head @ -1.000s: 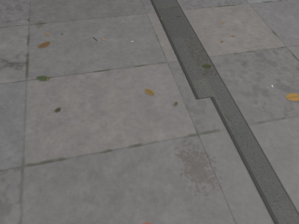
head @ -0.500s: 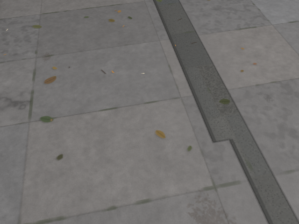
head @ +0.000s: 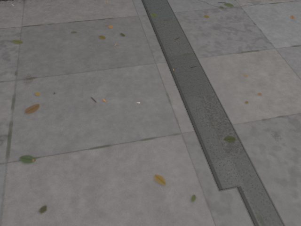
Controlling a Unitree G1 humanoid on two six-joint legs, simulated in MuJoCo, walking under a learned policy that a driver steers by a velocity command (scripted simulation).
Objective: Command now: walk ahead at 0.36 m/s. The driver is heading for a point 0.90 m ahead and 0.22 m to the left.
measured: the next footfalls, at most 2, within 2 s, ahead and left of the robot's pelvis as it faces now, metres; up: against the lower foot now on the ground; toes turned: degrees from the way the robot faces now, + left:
right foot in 0.24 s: +0.25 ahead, -0.10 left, +0.00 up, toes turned -2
left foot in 0.56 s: +0.17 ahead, +0.10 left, +0.00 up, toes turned +0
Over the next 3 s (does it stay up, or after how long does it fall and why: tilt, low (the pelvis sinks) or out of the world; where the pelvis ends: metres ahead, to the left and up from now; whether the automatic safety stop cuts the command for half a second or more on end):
stays up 0.87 0.07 0.00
